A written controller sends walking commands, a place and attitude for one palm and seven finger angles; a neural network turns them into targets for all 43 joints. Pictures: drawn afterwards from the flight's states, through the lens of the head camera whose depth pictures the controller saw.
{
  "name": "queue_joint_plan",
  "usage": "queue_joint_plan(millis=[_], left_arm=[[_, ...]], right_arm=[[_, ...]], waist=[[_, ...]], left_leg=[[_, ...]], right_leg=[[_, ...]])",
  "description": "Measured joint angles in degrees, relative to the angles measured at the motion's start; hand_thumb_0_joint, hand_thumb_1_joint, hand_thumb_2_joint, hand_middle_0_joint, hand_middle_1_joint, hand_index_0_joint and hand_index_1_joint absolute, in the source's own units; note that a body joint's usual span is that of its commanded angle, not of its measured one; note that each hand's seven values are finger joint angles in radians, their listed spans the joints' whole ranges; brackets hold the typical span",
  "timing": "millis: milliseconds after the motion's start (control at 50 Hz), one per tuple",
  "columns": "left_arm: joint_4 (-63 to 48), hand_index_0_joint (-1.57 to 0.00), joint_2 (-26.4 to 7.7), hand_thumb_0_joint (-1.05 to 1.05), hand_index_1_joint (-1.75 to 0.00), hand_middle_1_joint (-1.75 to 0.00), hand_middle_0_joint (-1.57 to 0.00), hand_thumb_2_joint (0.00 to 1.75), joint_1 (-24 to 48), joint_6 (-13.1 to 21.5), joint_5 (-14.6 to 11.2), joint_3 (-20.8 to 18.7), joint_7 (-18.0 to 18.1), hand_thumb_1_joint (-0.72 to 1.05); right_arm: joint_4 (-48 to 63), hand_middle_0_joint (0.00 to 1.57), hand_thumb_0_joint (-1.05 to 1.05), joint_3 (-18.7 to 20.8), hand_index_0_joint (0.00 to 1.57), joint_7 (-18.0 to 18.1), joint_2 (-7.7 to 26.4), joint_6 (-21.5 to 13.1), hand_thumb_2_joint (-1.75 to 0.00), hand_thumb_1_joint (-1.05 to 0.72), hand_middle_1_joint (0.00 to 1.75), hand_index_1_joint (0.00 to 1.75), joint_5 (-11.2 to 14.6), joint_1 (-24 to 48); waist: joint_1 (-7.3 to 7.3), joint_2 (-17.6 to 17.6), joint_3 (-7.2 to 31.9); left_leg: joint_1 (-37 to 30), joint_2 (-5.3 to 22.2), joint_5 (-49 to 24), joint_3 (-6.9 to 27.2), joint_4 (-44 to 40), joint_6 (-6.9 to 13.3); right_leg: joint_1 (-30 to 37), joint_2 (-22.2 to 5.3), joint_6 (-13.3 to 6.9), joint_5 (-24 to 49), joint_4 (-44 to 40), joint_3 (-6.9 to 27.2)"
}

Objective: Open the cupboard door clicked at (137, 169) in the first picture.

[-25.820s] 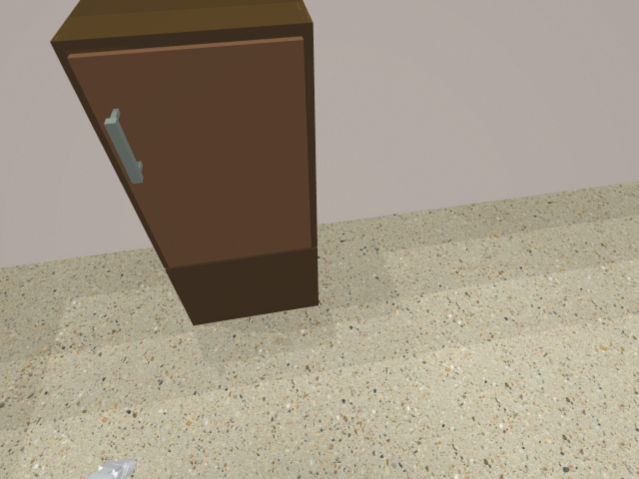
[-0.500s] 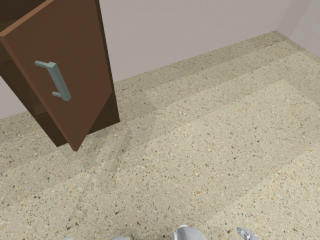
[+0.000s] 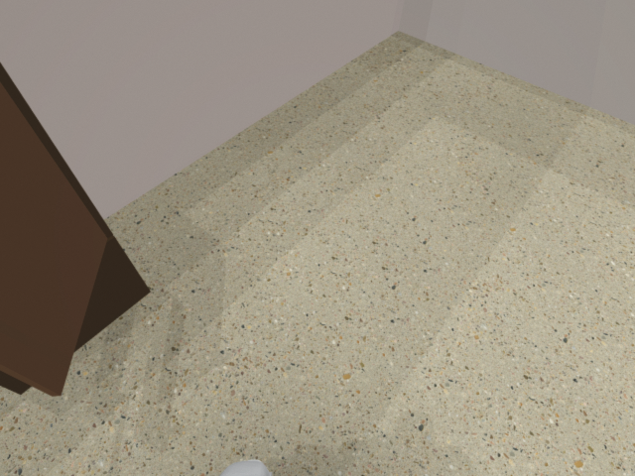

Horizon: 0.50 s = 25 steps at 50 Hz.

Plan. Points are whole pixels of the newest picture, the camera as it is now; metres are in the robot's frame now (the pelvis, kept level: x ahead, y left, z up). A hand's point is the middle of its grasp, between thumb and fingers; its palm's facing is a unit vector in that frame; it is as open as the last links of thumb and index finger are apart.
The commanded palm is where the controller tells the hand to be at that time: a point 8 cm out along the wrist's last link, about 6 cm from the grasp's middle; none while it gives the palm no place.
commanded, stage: walk to a spot facing it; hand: left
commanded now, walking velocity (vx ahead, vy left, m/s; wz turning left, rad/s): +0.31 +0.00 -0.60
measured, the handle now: out of the picture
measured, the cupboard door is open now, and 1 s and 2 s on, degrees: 45 45 45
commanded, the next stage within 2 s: turn to face it in 1.54 s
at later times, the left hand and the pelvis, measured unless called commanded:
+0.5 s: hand (285, 320) +0.37 +0.08 -0.16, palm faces -0.41 -0.90 -0.15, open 7.4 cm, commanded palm none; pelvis +0.16 -0.03 -0.01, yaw -18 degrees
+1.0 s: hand (295, 317) +0.38 +0.07 -0.17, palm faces -0.30 -0.94 -0.19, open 7.3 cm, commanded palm none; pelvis +0.37 -0.12 +0.00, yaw -24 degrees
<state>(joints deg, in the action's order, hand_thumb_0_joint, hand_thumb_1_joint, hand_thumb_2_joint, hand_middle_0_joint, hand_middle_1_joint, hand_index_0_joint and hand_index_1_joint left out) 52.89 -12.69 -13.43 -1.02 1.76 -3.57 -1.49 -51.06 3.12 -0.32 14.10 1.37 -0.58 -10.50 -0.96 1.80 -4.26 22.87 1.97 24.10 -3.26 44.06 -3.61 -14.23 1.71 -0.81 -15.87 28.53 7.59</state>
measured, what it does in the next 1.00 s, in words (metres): walks ahead, turning right: left foot, then right foot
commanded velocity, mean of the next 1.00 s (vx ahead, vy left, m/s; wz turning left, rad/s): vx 0.36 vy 0.00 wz -0.32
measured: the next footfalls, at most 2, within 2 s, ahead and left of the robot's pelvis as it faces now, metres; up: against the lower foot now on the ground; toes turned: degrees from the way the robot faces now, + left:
left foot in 0.06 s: +0.07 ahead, +0.12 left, +0.00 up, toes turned +2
right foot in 0.54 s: +0.26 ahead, -0.16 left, +0.00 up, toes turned -24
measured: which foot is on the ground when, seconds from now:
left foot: up 0.00-0.04, down 0.06-0.52, up 0.54-1.00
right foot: down 0.00-0.04, up 0.06-0.52, down 0.54-1.00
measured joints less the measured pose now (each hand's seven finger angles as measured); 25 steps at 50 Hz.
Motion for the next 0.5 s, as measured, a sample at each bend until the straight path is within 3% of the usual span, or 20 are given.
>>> queue_joint_plan(millis=[60,100,160,220,280,380,500], left_arm=[[0.5,-0.2,0.0,0.01,-0.3,-0.3,-0.2,0.9,-1.5,-0.5,-0.3,-0.4,-0.3,0.91],[1.6,-0.2,-0.4,0.01,-0.3,-0.3,-0.2,0.9,-0.9,-1.3,-0.3,-0.8,-0.6,0.91],[1.9,-0.2,-1.2,0.01,-0.3,-0.29,-0.2,0.9,0.5,-1.2,0.4,-1.6,-1.6,0.91],[0.8,-0.19,-1.7,0.01,-0.3,-0.29,-0.2,0.9,2.7,-0.9,0.5,-1.9,-2.4,0.91],[-0.1,-0.19,-1.5,0.01,-0.3,-0.29,-0.2,0.9,4.9,-0.9,0.3,-1.6,-2.5,0.91],[-0.3,-0.19,-0.7,0.01,-0.3,-0.29,-0.19,0.9,9.1,-1.3,0.2,-0.8,-2.7,0.92],[-1.1,-0.19,0.9,0.01,-0.3,-0.29,-0.19,0.9,13.7,-0.4,0.0,0.3,-2.6,0.91]], right_arm=[[1.1,0.2,0.0,-0.7,0.2,0.3,-0.4,-2.4,-0.9,-0.9,0.3,0.3,-0.2,-0.9],[1.1,0.2,0.0,-1.3,0.2,0.9,-1.2,-3.6,-0.9,-0.9,0.3,0.3,-0.8,-1.7],[0.6,0.21,0.0,-2.2,0.2,1.1,-2.7,-4.3,-0.9,-0.9,0.3,0.3,-1.3,-4.9],[-1.2,0.21,0.0,-2.8,0.2,1.4,-3.7,-4.5,-0.9,-0.9,0.3,0.3,-1.1,-8.3],[-3.3,0.21,0.0,-3.0,0.2,1.6,-4.3,-4.8,-0.9,-0.9,0.3,0.3,-0.9,-11.3],[-6.2,0.21,0.0,-3.1,0.2,1.8,-4.7,-4.7,-0.9,-0.9,0.3,0.3,-1.1,-15.7],[-9.6,0.21,0.0,-3.2,0.2,1.7,-4.8,-3.9,-0.9,-0.9,0.3,0.3,-1.4,-19.9]], waist=[[0.34,-0.2,1.7],[0.76,0.4,1.6],[1.24,0.8,1.7],[1.1,0.7,1.3],[1.29,0.2,0.7],[3.18,-0.2,-0.6],[5.79,-1.9,-2.4]], left_leg=[[-5.0,-0.1,-4.3,-0.3,-11.8,1.4],[-5.4,0.3,-6.0,-1.8,-10.0,4.1],[-9.6,1.4,-6.0,-3.8,-13.4,5.2],[-14.0,2.2,-7.1,-5.8,-18.9,4.6],[-17.7,2.9,-7.0,-8.3,-22.2,4.2],[-22.9,3.1,-4.5,-12.2,-24.5,3.0],[-26.9,5.0,1.8,-15.3,-20.7,0.0]], right_leg=[[-1.7,1.3,-0.2,-5.5,5.6,1.1],[-6.1,0.9,-0.4,-11.1,17.5,-1.1],[-13.2,-1.0,0.2,-7.4,32.5,-5.5],[-18.8,-3.3,1.0,-0.8,38.4,-7.9],[-22.5,-4.7,1.3,3.1,37.4,-9.0],[-23.1,-5.8,0.7,7.1,26.0,-11.5],[-15.8,-2.8,-3.2,2.8,11.7,-15.2]])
